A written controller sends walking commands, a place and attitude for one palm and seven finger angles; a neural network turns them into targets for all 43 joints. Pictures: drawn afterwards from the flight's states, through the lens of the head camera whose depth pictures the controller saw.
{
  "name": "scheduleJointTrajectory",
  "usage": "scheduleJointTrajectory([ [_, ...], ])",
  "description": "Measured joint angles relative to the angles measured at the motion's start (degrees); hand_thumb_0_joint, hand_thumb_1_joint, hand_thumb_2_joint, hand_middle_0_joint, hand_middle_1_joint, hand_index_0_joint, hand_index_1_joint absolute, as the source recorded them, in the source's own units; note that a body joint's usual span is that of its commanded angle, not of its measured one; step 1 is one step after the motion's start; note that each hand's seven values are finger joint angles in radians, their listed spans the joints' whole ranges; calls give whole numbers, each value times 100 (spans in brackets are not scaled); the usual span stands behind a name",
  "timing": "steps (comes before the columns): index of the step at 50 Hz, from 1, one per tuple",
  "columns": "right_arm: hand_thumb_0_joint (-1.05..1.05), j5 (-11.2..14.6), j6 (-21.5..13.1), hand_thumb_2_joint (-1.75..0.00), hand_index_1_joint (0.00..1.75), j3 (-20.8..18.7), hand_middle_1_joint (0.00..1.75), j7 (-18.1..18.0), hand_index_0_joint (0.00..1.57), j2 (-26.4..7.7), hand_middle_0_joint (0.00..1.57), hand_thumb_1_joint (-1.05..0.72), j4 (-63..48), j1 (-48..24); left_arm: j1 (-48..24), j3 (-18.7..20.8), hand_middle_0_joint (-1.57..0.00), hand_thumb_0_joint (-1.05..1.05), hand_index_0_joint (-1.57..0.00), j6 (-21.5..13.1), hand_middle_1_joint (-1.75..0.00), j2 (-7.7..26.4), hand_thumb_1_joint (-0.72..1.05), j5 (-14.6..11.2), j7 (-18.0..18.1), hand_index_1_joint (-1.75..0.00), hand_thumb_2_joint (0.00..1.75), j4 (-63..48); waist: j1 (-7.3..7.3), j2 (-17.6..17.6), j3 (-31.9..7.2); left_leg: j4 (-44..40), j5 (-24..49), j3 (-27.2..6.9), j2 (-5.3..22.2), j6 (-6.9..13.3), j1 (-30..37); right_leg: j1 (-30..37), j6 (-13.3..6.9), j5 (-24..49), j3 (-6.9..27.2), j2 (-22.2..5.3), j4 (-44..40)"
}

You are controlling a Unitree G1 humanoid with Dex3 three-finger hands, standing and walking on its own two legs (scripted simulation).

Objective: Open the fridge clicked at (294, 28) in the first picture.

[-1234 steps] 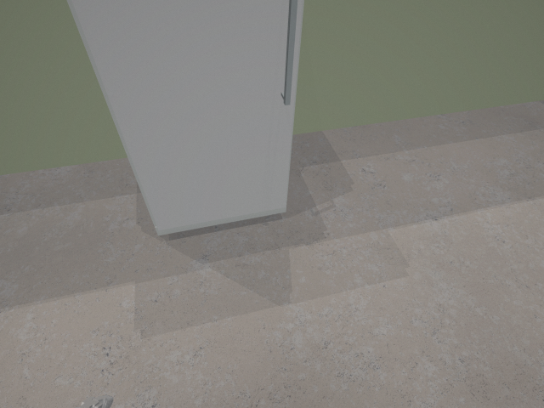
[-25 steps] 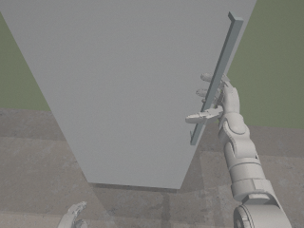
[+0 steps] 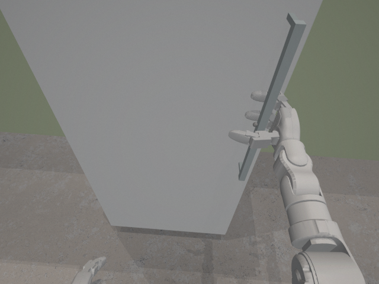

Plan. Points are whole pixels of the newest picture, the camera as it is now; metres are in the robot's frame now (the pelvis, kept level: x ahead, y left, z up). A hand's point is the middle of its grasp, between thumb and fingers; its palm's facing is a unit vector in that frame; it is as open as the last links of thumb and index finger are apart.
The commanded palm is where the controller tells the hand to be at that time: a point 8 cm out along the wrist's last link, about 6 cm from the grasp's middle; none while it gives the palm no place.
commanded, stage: grip the handle and tug to test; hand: right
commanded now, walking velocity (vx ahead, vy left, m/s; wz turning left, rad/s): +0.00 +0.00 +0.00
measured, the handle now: (260, 118) +0.47 -0.12 +0.12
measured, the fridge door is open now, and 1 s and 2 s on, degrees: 0 0 13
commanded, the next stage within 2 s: pull the door a little, standing still in 1.12 s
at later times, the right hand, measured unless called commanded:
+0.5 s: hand (256, 125) +0.41 -0.10 +0.15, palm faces -0.02 +1.00 +0.01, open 5.2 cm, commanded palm +0.39 -0.16 +0.15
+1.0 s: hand (255, 125) +0.41 -0.10 +0.15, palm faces +0.00 +1.00 +0.00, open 5.3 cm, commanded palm +0.36 -0.14 +0.15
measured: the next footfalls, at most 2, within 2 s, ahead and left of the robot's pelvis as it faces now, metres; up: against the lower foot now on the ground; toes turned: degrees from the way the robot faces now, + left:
none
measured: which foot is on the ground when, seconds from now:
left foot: down 0.00-1.00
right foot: down 0.00-1.00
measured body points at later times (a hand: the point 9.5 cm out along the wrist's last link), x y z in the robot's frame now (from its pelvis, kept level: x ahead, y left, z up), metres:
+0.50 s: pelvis +0.00 +0.00 +0.00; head +0.01 +0.00 +0.45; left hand +0.13 +0.24 -0.11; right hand +0.41 -0.16 +0.15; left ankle +0.01 +0.11 -0.74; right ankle -0.01 -0.12 -0.74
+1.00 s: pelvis +0.01 +0.00 +0.00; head +0.01 +0.01 +0.45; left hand +0.14 +0.23 -0.11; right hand +0.40 -0.15 +0.15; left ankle +0.01 +0.11 -0.74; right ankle -0.01 -0.12 -0.74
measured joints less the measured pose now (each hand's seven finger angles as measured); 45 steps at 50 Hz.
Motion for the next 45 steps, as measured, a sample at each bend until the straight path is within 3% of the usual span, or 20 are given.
scheduleJointTrajectory([
  [22,1,11,127,-84,138,27,138,22,44,12,43,-76,-170,95,-85,-6,-20,1,-20,63,-30,-13,91,3,17,-30,90,-56,-22,16,-1,-60,4,-11,7,-23,59,47,-17,-16,-5,14,-33],
  [45,1,-19,162,-83,140,113,140,-158,41,65,40,-77,-379,226,-28,15,-20,1,-20,71,-30,-27,91,12,-12,-30,90,-69,-40,-12,4,-78,-6,-21,12,-23,88,92,-13,-14,-9,24,-78],
])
